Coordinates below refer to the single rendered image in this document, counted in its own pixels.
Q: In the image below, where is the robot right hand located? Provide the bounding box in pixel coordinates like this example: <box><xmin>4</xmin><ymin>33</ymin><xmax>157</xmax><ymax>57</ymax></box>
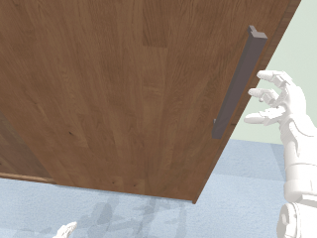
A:
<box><xmin>244</xmin><ymin>70</ymin><xmax>306</xmax><ymax>126</ymax></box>

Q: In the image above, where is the robot left hand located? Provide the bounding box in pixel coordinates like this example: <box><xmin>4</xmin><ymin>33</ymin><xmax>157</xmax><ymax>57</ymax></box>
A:
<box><xmin>53</xmin><ymin>221</ymin><xmax>77</xmax><ymax>238</ymax></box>

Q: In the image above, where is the wardrobe door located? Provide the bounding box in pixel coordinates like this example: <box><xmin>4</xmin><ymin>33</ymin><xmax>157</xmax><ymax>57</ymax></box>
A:
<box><xmin>0</xmin><ymin>110</ymin><xmax>52</xmax><ymax>179</ymax></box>
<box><xmin>0</xmin><ymin>0</ymin><xmax>290</xmax><ymax>201</ymax></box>

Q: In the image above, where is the robot right upper arm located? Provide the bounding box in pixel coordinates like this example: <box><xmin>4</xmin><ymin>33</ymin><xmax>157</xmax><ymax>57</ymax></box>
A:
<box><xmin>276</xmin><ymin>202</ymin><xmax>317</xmax><ymax>238</ymax></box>

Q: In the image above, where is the handle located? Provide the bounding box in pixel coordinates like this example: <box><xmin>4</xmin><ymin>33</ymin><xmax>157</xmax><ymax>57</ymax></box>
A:
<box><xmin>211</xmin><ymin>25</ymin><xmax>267</xmax><ymax>140</ymax></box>

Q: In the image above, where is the right robot forearm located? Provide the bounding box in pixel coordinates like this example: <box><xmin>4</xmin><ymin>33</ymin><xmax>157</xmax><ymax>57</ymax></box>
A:
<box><xmin>278</xmin><ymin>113</ymin><xmax>317</xmax><ymax>208</ymax></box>

